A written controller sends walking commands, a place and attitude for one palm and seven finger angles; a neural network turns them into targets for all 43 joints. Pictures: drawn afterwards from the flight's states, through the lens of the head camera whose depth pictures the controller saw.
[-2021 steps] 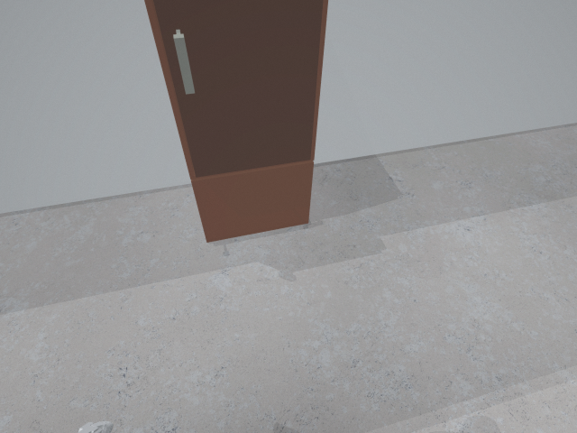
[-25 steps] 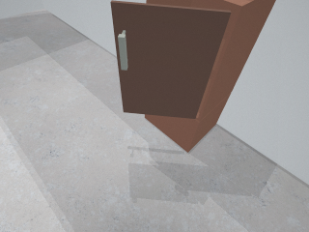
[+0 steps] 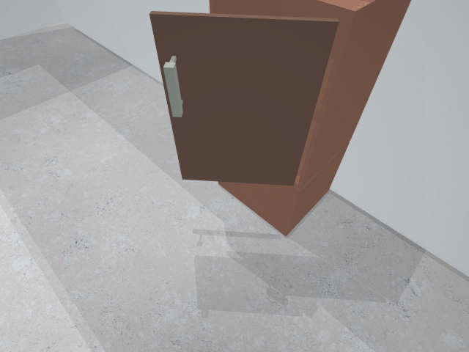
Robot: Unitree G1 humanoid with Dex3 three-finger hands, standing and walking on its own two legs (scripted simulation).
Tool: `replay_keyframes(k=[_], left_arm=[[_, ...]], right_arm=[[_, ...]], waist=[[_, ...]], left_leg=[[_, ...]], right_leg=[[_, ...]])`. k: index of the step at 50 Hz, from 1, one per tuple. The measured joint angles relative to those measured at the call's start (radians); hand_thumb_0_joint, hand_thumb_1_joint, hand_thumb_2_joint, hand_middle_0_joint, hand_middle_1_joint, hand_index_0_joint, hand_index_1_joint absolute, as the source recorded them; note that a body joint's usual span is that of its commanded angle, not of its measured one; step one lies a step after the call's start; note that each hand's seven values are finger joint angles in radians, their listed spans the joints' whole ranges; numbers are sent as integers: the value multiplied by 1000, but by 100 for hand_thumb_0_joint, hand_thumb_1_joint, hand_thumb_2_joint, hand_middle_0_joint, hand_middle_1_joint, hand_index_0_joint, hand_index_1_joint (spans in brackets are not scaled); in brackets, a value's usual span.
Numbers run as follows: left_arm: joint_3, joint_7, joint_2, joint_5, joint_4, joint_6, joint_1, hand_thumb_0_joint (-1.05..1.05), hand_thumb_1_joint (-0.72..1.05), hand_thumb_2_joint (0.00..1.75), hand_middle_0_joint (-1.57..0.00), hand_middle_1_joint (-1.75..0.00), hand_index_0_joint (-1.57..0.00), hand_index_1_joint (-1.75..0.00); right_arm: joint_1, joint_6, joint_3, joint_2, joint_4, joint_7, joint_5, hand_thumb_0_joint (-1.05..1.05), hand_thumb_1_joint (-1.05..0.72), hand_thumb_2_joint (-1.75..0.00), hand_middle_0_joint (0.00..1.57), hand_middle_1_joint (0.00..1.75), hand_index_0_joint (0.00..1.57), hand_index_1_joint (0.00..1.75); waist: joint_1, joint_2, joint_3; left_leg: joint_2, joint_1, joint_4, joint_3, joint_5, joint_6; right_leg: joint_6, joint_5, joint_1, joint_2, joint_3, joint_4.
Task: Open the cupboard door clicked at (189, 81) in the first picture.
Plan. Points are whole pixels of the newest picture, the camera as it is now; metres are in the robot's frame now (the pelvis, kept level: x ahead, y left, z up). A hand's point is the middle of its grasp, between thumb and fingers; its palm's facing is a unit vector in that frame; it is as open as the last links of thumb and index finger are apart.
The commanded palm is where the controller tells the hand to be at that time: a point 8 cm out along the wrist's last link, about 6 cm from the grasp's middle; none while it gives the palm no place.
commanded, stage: look again from close up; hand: left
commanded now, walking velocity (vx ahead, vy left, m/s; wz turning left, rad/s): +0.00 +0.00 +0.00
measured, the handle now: (175, 86) +0.73 +0.20 +0.05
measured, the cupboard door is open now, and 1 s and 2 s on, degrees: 40 40 40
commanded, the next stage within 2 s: shuffle to correct the standing spot in 0.52 s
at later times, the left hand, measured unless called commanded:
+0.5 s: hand out of the picture -0.01 +0.16 -0.18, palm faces +0.04 -0.99 -0.16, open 7.4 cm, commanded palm none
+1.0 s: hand out of the picture +0.00 +0.17 -0.20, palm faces +0.07 -0.99 -0.12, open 7.4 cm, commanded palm none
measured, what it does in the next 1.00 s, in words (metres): shifts its weight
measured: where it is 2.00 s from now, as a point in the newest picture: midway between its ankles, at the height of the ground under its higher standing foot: outside the picture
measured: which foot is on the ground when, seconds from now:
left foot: down 0.00-1.00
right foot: down 0.00-0.98, up 1.00-1.00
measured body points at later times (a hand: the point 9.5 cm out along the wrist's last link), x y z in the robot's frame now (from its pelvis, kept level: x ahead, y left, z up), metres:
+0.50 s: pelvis +0.01 +0.00 +0.00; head +0.02 +0.00 +0.45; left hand -0.01 +0.21 -0.16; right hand +0.00 -0.21 -0.16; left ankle -0.03 +0.13 -0.74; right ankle +0.00 -0.11 -0.74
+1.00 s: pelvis +0.05 +0.02 -0.02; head +0.06 +0.04 +0.43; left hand -0.01 +0.23 -0.18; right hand +0.00 -0.20 -0.17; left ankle -0.03 +0.13 -0.74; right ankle +0.00 -0.10 -0.73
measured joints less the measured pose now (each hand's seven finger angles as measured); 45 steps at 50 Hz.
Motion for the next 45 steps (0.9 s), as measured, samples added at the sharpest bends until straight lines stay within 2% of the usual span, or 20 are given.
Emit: replay_keyframes(k=[15, 33, 45], left_arm=[[-11, -3, -34, 2, 22, -2, 42, 1, 91, 90, -20, -30, -20, -30], [-4, 1, -26, 3, 19, -6, 40, 1, 91, 90, -20, -30, -20, -30], [31, -18, -36, 11, -2, 0, 105, 0, 91, 90, -20, -30, -20, -30]], right_arm=[[-3, -6, 2, -6, 1, -6, 1, 1, -92, -90, 19, 30, 20, 30], [29, -11, 7, 17, 9, -3, -1, 1, -91, -90, 19, 30, 20, 30], [101, 0, -9, 7, -8, 10, -10, 1, -91, -90, 20, 30, 20, 30]], waist=[[11, -6, -5], [6, -4, -13], [13, -5, -27]], left_leg=[[-2, 15, -10, 4, -6, 3], [-5, 21, -11, 8, -8, 5], [3, -29, 164, -3, -139, 17]], right_leg=[[3, -6, 12, -2, 4, -7], [5, -11, 14, -4, 8, -2], [3, -124, -14, -2, -1, 131]])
